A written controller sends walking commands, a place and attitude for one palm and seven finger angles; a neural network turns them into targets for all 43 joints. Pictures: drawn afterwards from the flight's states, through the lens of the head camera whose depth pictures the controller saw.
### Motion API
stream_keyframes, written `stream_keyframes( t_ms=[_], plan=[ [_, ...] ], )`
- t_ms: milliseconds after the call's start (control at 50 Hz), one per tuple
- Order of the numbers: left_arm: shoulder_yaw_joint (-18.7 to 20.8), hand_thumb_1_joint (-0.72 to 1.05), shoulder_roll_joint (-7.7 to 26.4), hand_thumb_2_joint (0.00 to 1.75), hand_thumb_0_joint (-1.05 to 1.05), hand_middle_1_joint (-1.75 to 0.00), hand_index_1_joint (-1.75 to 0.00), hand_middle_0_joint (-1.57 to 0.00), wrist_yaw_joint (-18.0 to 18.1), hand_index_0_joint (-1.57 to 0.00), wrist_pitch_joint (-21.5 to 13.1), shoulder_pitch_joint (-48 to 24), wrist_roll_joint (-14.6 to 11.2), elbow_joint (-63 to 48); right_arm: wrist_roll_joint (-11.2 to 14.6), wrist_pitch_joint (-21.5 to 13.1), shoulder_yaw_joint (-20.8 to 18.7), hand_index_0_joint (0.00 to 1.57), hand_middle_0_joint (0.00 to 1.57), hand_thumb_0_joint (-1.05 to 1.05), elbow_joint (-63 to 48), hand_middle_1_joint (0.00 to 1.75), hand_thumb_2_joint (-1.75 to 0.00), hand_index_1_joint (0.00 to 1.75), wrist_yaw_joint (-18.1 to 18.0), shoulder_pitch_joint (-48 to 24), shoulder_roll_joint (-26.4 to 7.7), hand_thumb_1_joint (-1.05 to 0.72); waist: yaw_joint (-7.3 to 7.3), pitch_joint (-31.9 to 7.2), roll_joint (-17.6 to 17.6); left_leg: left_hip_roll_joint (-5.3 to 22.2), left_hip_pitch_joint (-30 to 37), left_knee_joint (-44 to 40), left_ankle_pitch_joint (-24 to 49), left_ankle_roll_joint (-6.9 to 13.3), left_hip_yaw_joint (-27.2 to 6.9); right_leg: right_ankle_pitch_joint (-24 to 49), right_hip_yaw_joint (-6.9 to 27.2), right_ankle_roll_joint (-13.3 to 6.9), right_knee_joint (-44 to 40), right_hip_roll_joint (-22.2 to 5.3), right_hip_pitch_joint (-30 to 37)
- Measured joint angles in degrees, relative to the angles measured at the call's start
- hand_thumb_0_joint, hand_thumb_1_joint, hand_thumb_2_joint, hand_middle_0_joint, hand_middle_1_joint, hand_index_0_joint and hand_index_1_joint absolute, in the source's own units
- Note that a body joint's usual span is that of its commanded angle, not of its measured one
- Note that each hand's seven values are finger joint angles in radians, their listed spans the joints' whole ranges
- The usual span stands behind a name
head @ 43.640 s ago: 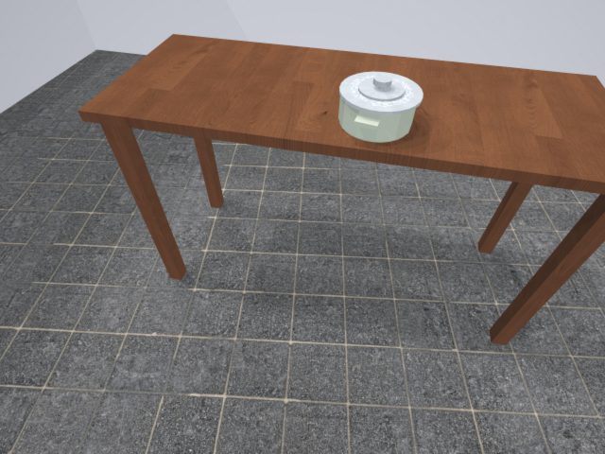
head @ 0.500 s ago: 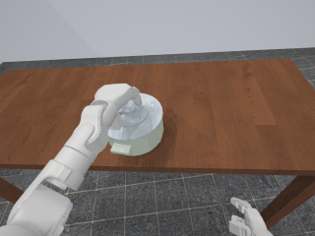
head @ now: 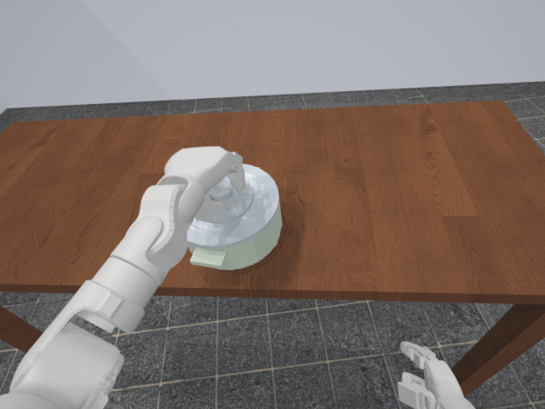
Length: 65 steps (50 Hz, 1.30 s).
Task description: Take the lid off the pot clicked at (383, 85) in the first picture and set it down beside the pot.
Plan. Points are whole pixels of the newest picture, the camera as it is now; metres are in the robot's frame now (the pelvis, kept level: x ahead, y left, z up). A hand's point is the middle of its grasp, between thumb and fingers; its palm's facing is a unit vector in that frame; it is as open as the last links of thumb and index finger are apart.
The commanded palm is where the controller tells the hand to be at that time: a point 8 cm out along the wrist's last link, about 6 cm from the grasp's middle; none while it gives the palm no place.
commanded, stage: close the fingers and squeeze the knob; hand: left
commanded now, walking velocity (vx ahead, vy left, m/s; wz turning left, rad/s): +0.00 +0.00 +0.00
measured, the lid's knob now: (220, 190) +0.43 +0.10 +0.10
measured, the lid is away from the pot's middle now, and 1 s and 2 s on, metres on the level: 0.00 0.01 0.02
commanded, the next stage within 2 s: lift the lid straight up in 0.66 s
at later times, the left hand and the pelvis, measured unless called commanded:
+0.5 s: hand (210, 196) +0.40 +0.11 +0.12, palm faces -0.24 -0.07 -0.97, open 7.1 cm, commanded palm +0.38 +0.12 +0.19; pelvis +0.00 +0.00 +0.00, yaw +0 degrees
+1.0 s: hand (208, 195) +0.40 +0.11 +0.13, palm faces -0.24 -0.08 -0.97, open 7.1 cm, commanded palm +0.38 +0.13 +0.21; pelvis +0.00 +0.00 +0.00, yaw -1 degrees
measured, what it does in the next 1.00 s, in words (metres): stands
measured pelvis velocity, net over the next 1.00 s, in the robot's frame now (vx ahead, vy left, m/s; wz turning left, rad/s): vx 0.00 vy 0.00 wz -0.01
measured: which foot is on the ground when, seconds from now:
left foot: down 0.00-1.00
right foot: down 0.00-1.00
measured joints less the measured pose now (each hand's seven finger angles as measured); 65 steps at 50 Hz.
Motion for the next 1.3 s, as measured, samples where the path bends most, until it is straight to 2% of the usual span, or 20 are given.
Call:
stream_keyframes(
  t_ms=[160,560,800,1100,1300],
  plan=[
    [-0.3,0.28,-0.4,0.85,0.00,-0.86,-0.84,-0.74,-0.8,-0.72,0.2,-1.2,-0.2,1.5,0.1,0.0,0.1,0.20,0.20,0.01,0.4,0.30,-0.90,0.30,-0.4,0.2,-0.1,-0.91,0.24,-0.1,0.1,0.0,0.0,-0.1,0.1,0.0,-0.2,0.0,-0.2,0.0,0.1,0.0,-0.1],
    [0.1,0.26,-0.9,0.87,0.00,-0.86,-0.85,-0.76,-0.6,-0.74,-0.2,-3.2,0.2,5.2,0.1,-0.4,0.3,0.20,0.20,0.01,0.7,0.30,-0.90,0.30,-0.9,0.9,-0.1,-0.91,-0.38,-0.1,-0.4,0.0,0.0,-0.2,0.5,0.0,0.0,0.4,0.0,0.0,0.0,0.0,-0.1],
    [1.7,0.25,-0.1,0.88,-0.01,-0.88,-0.83,-0.75,-0.4,-0.74,-1.1,-1.6,-0.1,3.9,0.0,-0.7,0.2,0.20,0.20,0.01,0.3,0.30,-0.90,0.30,-1.0,1.3,-0.3,-0.91,-0.85,0.0,-0.5,0.2,0.3,-0.5,0.5,0.2,0.6,0.7,0.6,0.2,-0.5,0.1,0.1],
    [1.3,0.24,1.3,0.87,-0.03,-0.87,-0.83,-0.79,-1.8,-0.75,-0.8,-2.4,-1.5,2.2,-0.2,-2.0,0.4,0.20,0.20,0.01,0.8,0.30,-0.90,0.30,-1.8,0.3,-0.2,-0.91,-0.83,1.0,-0.4,0.1,0.8,-1.2,0.7,0.3,0.6,1.1,0.6,0.3,-1.4,0.1,0.6],
    [0.1,0.23,2.2,0.87,-0.05,-0.87,-0.84,-0.81,-3.3,-0.75,0.2,-4.3,-1.3,0.8,-0.3,-3.2,0.1,0.20,0.20,0.01,1.2,0.30,-0.90,0.30,-1.6,0.3,-0.1,-0.91,-0.41,1.3,-0.1,-0.2,1.0,-1.5,0.8,0.4,0.2,1.1,0.2,0.3,-1.8,-0.2,1.0]
  ],
)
